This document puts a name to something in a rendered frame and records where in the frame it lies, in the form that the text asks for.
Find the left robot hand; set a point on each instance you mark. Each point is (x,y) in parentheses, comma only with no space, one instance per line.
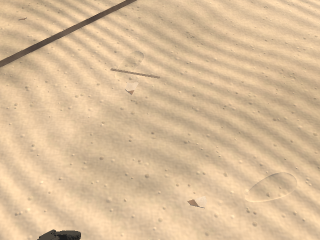
(61,235)

